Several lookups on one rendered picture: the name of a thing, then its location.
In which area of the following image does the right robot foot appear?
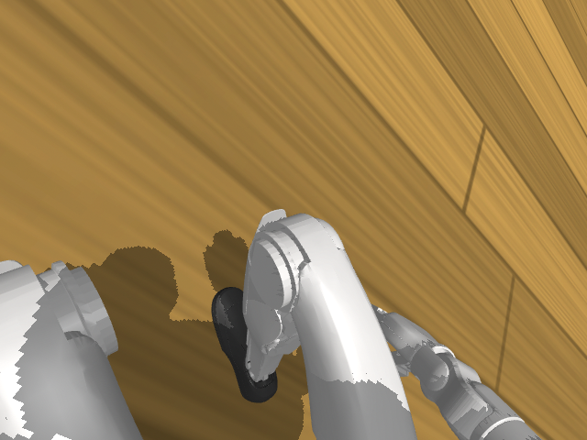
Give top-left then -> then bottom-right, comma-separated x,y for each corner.
211,287 -> 278,403

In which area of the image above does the right robot arm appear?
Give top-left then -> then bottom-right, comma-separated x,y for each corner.
410,343 -> 542,440

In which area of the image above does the right robot hand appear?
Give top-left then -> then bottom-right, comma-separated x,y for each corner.
371,304 -> 438,377

